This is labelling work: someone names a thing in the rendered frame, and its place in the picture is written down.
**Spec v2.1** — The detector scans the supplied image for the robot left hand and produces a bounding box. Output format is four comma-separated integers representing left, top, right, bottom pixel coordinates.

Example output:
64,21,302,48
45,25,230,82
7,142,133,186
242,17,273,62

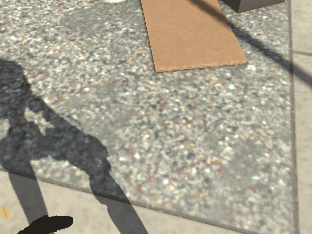
18,214,73,234

